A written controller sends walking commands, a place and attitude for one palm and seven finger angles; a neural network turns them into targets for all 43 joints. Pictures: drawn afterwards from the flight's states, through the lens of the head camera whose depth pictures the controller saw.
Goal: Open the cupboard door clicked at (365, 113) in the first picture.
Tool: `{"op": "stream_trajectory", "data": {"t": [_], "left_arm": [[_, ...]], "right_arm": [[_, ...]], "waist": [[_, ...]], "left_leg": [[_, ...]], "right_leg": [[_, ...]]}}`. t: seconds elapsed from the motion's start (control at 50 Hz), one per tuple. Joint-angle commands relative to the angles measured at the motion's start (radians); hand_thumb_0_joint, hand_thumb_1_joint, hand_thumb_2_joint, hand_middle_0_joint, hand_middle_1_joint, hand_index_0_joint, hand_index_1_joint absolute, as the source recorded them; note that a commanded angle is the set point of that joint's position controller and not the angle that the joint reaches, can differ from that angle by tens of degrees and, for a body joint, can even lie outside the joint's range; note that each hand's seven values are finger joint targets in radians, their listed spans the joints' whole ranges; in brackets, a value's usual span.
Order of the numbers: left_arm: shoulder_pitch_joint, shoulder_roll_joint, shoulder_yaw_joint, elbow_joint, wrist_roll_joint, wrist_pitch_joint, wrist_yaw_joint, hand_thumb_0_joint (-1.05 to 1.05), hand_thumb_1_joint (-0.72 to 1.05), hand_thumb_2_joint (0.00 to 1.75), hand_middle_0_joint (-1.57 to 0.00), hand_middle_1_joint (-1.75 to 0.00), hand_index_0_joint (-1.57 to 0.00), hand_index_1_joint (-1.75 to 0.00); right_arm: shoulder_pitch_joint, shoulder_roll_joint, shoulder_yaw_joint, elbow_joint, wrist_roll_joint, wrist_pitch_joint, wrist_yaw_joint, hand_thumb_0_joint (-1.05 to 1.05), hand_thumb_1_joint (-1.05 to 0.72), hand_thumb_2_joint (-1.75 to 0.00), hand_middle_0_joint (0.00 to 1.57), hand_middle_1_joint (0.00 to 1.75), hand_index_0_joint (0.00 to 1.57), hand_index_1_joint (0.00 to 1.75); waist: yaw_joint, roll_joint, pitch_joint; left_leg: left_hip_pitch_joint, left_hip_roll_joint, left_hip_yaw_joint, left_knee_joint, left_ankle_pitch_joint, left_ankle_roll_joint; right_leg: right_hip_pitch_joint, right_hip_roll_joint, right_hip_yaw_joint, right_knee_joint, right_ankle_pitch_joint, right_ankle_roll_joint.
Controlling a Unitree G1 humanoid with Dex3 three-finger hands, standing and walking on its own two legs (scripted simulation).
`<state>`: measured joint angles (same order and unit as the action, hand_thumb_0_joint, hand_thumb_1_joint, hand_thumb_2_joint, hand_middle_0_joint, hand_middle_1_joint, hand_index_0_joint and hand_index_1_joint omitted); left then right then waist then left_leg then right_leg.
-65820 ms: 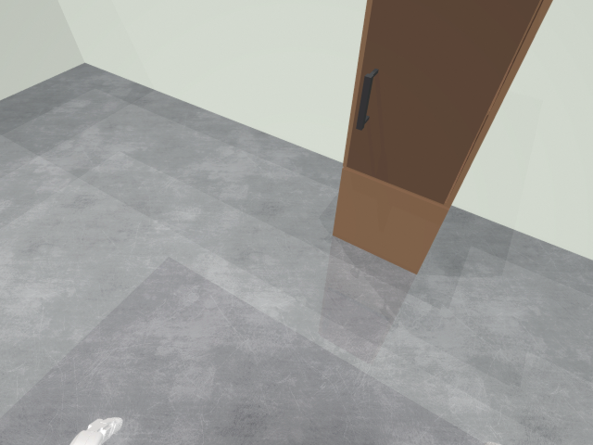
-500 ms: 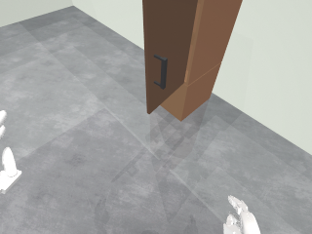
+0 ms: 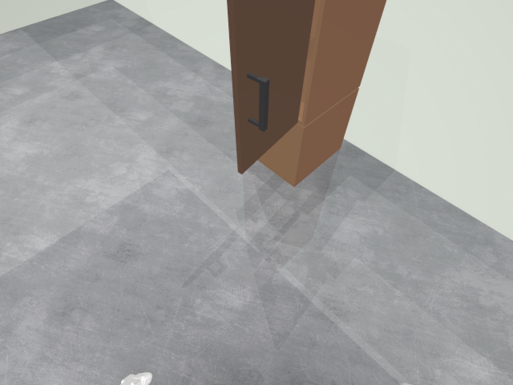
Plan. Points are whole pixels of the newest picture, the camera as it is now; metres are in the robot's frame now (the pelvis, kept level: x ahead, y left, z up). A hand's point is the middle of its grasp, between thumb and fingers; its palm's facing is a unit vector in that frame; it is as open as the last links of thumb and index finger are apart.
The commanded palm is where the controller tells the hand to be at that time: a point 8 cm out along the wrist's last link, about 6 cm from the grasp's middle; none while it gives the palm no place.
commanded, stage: let the arm hang, fingers relaxed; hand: left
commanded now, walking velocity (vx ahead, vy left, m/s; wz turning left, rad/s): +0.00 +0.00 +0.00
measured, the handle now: (257, 103) +0.80 +0.02 -0.06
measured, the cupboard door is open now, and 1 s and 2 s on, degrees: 97 97 97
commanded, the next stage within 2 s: look to check the result in 0.80 s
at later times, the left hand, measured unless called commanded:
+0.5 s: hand out of the picture +0.05 +0.22 -0.14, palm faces -0.01 -0.94 -0.33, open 7.3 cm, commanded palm none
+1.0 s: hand out of the picture +0.08 +0.18 -0.15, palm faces -0.01 -0.96 -0.27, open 7.3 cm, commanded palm none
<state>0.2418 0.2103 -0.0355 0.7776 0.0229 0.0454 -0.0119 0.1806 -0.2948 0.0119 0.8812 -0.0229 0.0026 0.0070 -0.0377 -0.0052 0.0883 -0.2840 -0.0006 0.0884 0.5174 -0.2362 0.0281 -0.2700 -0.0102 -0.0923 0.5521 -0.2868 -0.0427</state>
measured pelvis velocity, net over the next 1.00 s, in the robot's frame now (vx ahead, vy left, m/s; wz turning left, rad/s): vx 0.04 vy -0.03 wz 0.00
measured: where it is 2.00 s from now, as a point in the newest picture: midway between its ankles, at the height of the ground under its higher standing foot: outside the picture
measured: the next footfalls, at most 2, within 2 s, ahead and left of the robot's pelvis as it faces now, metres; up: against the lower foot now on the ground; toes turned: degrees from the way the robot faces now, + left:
none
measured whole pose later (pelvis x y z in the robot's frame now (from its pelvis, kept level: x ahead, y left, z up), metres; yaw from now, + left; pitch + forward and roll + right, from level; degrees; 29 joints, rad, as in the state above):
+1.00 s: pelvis +0.04 -0.03 +0.01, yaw +0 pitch -1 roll +1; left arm 0.18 0.21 0.01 1.14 0.00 -0.02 0.02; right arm 0.21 -0.24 0.00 1.12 -0.02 0.00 -0.03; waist -0.02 0.03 0.06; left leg -0.12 0.03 0.07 0.33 -0.20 -0.02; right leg -0.09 0.04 -0.10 0.32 -0.23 -0.07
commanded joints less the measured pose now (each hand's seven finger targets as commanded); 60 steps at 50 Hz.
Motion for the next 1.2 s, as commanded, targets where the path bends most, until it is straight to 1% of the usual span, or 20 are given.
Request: {"op": "stream_trajectory", "data": {"t": [0.0,0.06,0.1,0.14,0.2,0.24,0.28,0.32,0.38,0.44,0.52,0.56,0.64,0.76,0.84,0.86,0.98,1.04,1.12,1.18], "left_arm": [[-0.018,0.216,0.073,0.019,-0.009,-0.062,0.028,0.00,0.90,0.90,-0.20,-0.30,-0.20,-0.30],[-0.010,0.199,0.079,0.105,-0.009,-0.064,0.029,0.00,0.90,0.90,-0.20,-0.30,-0.20,-0.30],[-0.016,0.192,0.073,0.156,-0.013,-0.065,0.027,0.00,0.90,0.90,-0.20,-0.30,-0.20,-0.30],[-0.024,0.193,0.072,0.195,-0.014,-0.065,0.026,0.00,0.90,0.90,-0.20,-0.30,-0.20,-0.30],[-0.032,0.189,0.071,0.239,-0.015,-0.068,0.027,0.00,0.90,0.90,-0.20,-0.30,-0.20,-0.30],[-0.034,0.190,0.070,0.260,-0.015,-0.069,0.029,0.00,0.90,0.90,-0.20,-0.30,-0.20,-0.30],[-0.036,0.192,0.070,0.277,-0.016,-0.072,0.031,0.00,0.90,0.90,-0.20,-0.30,-0.20,-0.30],[-0.038,0.191,0.069,0.290,-0.016,-0.073,0.032,0.00,0.90,0.90,-0.20,-0.30,-0.20,-0.30],[-0.035,0.188,0.068,0.301,-0.016,-0.076,0.035,0.00,0.90,0.90,-0.20,-0.30,-0.20,-0.30],[-0.041,0.188,0.067,0.305,-0.017,-0.077,0.038,0.00,0.90,0.90,-0.20,-0.30,-0.20,-0.30],[-0.042,0.186,0.066,0.308,-0.016,-0.079,0.040,0.00,0.90,0.90,-0.20,-0.30,-0.20,-0.30],[-0.041,0.191,0.070,0.306,-0.015,-0.082,0.041,0.00,0.90,0.90,-0.20,-0.30,-0.20,-0.30],[-0.049,0.180,0.069,0.310,-0.017,-0.081,0.041,0.00,0.90,0.90,-0.20,-0.30,-0.20,-0.30],[-0.043,0.179,0.074,0.309,-0.016,-0.084,0.042,0.00,0.90,0.90,-0.20,-0.30,-0.20,-0.30],[-0.044,0.173,0.072,0.315,-0.018,-0.083,0.042,0.00,0.90,0.90,-0.20,-0.30,-0.20,-0.30],[-0.039,0.175,0.075,0.314,-0.017,-0.084,0.043,0.00,0.90,0.90,-0.20,-0.30,-0.20,-0.30],[-0.033,0.175,0.076,0.318,-0.018,-0.085,0.047,0.00,0.90,0.90,-0.20,-0.30,-0.20,-0.30],[-0.029,0.175,0.075,0.321,-0.019,-0.084,0.047,0.00,0.90,0.90,-0.20,-0.30,-0.20,-0.30],[-0.024,0.173,0.075,0.322,-0.020,-0.083,0.048,0.00,0.90,0.90,-0.20,-0.30,-0.20,-0.30],[-0.024,0.179,0.076,0.320,-0.019,-0.083,0.049,0.00,0.90,0.90,-0.20,-0.30,-0.20,-0.30]], "right_arm": [[-0.013,-0.116,-0.033,-0.011,0.002,-0.010,-0.013,0.00,-0.90,-0.90,0.20,0.30,0.20,0.30],[0.014,-0.101,-0.037,0.036,0.001,0.000,-0.019,0.00,-0.90,-0.90,0.20,0.30,0.20,0.30],[0.033,-0.092,-0.038,0.073,0.002,0.002,-0.022,0.00,-0.90,-0.90,0.20,0.30,0.20,0.30],[0.052,-0.092,-0.040,0.100,0.002,0.004,-0.024,0.00,-0.90,-0.90,0.20,0.30,0.20,0.30],[0.083,-0.094,-0.044,0.132,0.004,0.002,-0.026,0.00,-0.90,-0.90,0.20,0.30,0.20,0.30],[0.090,-0.097,-0.046,0.148,0.004,0.000,-0.027,0.00,-0.90,-0.90,0.20,0.30,0.20,0.30],[0.093,-0.092,-0.043,0.162,0.004,-0.003,-0.028,0.00,-0.90,-0.90,0.20,0.30,0.20,0.30],[0.093,-0.094,-0.042,0.173,0.004,-0.004,-0.028,0.00,-0.90,-0.90,0.20,0.30,0.20,0.30],[0.087,-0.089,-0.040,0.186,0.005,-0.006,-0.028,0.00,-0.90,-0.90,0.20,0.30,0.20,0.30],[0.084,-0.088,-0.040,0.195,0.004,-0.007,-0.029,0.00,-0.90,-0.90,0.20,0.30,0.20,0.30],[0.074,-0.078,-0.037,0.204,0.004,-0.010,-0.029,0.00,-0.90,-0.90,0.20,0.30,0.20,0.30],[0.072,-0.084,-0.037,0.205,0.005,-0.011,-0.031,0.00,-0.90,-0.90,0.20,0.30,0.20,0.30],[0.063,-0.074,-0.034,0.210,0.003,-0.014,-0.032,0.00,-0.90,-0.90,0.20,0.30,0.20,0.30],[0.060,-0.074,-0.035,0.208,0.004,-0.015,-0.037,0.00,-0.90,-0.90,0.20,0.30,0.20,0.30],[0.062,-0.072,-0.034,0.212,0.004,-0.013,-0.039,0.00,-0.90,-0.90,0.20,0.30,0.20,0.30],[0.063,-0.073,-0.036,0.210,0.005,-0.013,-0.040,0.00,-0.90,-0.90,0.20,0.30,0.20,0.30],[0.073,-0.075,-0.038,0.210,0.006,-0.011,-0.045,0.00,-0.90,-0.90,0.20,0.30,0.20,0.30],[0.073,-0.075,-0.037,0.212,0.005,-0.010,-0.046,0.00,-0.90,-0.90,0.20,0.30,0.20,0.30],[0.077,-0.074,-0.037,0.210,0.006,-0.006,-0.047,0.00,-0.90,-0.90,0.20,0.30,0.20,0.30],[0.078,-0.074,-0.038,0.210,0.007,-0.007,-0.048,0.00,-0.90,-0.90,0.20,0.30,0.20,0.30]], "waist": [[0.029,0.120,-0.157],[0.030,0.147,-0.108],[0.025,0.142,-0.089],[0.024,0.114,-0.060],[0.020,0.029,-0.050],[0.020,0.006,-0.053],[0.020,0.007,-0.060],[0.022,-0.021,-0.051],[0.023,-0.030,-0.048],[0.023,-0.033,-0.047],[0.026,-0.011,-0.046],[0.028,-0.013,-0.061],[0.027,0.019,-0.053],[0.027,0.014,-0.066],[0.023,0.030,-0.068],[0.025,0.010,-0.073],[0.022,0.006,-0.095],[0.022,0.012,-0.085],[0.022,-0.004,-0.073],[0.021,0.000,-0.090]], "left_leg": [[0.072,0.105,-0.147,-0.130,0.119,0.007],[0.067,0.104,-0.151,-0.150,0.037,0.003],[0.068,0.106,-0.148,-0.168,-0.003,0.001],[0.058,0.105,-0.148,-0.181,-0.034,0.001],[0.084,0.111,-0.144,-0.183,-0.003,0.002],[0.101,0.113,-0.140,-0.185,0.008,0.005],[0.111,0.117,-0.136,-0.190,0.041,0.004],[0.114,0.120,-0.137,-0.199,0.055,0.004],[0.126,0.121,-0.135,-0.203,0.091,0.004],[0.135,0.125,-0.134,-0.214,0.113,0.002],[0.143,0.125,-0.130,-0.219,0.144,0.001],[0.147,0.126,-0.127,-0.217,0.164,-0.002],[0.152,0.126,-0.125,-0.227,0.170,-0.006],[0.169,0.127,-0.120,-0.219,0.196,-0.009],[0.176,0.127,-0.114,-0.219,0.192,-0.013],[0.180,0.126,-0.116,-0.214,0.196,-0.011],[0.195,0.128,-0.103,-0.196,0.227,-0.013],[0.196,0.126,-0.101,-0.196,0.224,-0.014],[0.196,0.127,-0.098,-0.193,0.215,-0.013],[0.205,0.129,-0.096,-0.188,0.234,-0.012]], "right_leg": [[0.112,-0.112,0.158,-0.160,0.110,-0.023],[0.101,-0.112,0.162,-0.222,0.040,-0.029],[0.092,-0.114,0.164,-0.248,0.006,-0.031],[0.082,-0.113,0.168,-0.269,-0.027,-0.034],[0.073,-0.116,0.161,-0.289,-0.030,-0.033],[0.071,-0.117,0.162,-0.299,-0.029,-0.033],[0.084,-0.117,0.157,-0.296,0.007,-0.031],[0.090,-0.116,0.149,-0.294,0.025,-0.028],[0.095,-0.117,0.148,-0.293,0.073,-0.025],[0.106,-0.116,0.140,-0.285,0.120,-0.020],[0.122,-0.118,0.142,-0.280,0.184,-0.016],[0.139,-0.118,0.136,-0.276,0.220,-0.013],[0.145,-0.119,0.141,-0.278,0.235,-0.014],[0.159,-0.120,0.136,-0.281,0.286,-0.011],[0.169,-0.124,0.137,-0.284,0.307,-0.012],[0.168,-0.121,0.137,-0.287,0.312,-0.009],[0.197,-0.127,0.134,-0.276,0.417,-0.002],[0.192,-0.126,0.137,-0.277,0.424,-0.001],[0.189,-0.124,0.136,-0.280,0.428,0.006],[0.200,-0.125,0.135,-0.276,0.454,0.008]]}}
